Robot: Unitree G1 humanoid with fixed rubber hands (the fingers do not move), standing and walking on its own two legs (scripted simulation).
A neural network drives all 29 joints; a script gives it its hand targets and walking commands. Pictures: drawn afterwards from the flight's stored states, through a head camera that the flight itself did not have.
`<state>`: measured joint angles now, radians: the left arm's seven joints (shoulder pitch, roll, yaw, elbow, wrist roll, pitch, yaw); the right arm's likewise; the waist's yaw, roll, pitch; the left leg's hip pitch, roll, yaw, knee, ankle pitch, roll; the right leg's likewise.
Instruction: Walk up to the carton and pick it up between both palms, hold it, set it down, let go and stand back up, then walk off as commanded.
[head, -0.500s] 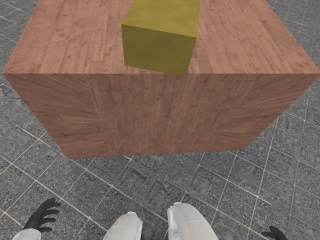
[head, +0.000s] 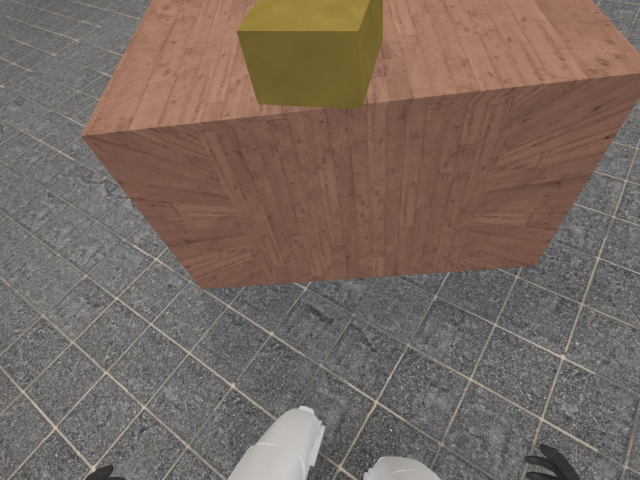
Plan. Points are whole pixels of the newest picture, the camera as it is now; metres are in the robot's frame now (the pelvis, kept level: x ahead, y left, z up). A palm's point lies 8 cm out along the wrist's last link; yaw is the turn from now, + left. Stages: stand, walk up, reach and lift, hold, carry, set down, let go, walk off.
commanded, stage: walk off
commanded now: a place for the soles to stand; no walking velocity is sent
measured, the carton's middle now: (319, 35) +0.92 +0.05 +0.04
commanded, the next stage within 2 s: none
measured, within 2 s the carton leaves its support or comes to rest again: neither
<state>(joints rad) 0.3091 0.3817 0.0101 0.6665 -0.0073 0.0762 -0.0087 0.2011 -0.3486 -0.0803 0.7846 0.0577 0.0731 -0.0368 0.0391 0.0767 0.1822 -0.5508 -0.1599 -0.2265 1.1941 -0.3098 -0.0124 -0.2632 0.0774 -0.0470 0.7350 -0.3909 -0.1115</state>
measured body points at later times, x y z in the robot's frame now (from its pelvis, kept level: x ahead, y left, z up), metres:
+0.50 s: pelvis -0.15 -0.13 -0.03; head -0.09 -0.21 +0.41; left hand -0.01 +0.18 -0.08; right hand -0.07 -0.43 -0.20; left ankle -0.05 +0.10 -0.70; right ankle -0.22 -0.24 -0.72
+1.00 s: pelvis -0.23 -0.16 +0.00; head -0.20 -0.27 +0.43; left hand -0.14 +0.17 -0.02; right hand -0.15 -0.43 -0.20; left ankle -0.20 +0.04 -0.62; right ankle -0.22 -0.23 -0.71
